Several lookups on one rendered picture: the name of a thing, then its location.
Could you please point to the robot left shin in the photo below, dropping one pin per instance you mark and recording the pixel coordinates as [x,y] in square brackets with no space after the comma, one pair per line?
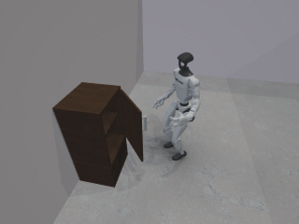
[179,146]

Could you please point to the handle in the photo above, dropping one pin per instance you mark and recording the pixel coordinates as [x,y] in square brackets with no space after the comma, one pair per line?
[144,123]

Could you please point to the left robot forearm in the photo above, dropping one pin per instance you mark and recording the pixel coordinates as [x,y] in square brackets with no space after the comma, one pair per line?
[193,111]

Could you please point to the right robot hand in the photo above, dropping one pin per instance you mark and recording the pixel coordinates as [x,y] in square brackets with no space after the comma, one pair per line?
[160,101]

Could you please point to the cupboard door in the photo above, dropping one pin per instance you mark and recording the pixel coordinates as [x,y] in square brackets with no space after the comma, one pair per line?
[132,120]

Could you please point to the robot right foot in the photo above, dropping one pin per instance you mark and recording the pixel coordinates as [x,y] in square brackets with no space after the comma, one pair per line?
[168,145]

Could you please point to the right robot forearm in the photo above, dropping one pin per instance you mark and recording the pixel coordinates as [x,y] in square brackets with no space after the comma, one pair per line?
[170,92]

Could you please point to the left robot hand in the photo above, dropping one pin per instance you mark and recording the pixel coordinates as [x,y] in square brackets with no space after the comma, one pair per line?
[181,120]

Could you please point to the robot left upper arm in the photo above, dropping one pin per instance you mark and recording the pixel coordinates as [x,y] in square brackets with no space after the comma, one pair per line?
[194,83]

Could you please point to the robot right upper arm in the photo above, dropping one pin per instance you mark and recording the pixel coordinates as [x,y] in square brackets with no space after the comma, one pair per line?
[174,72]

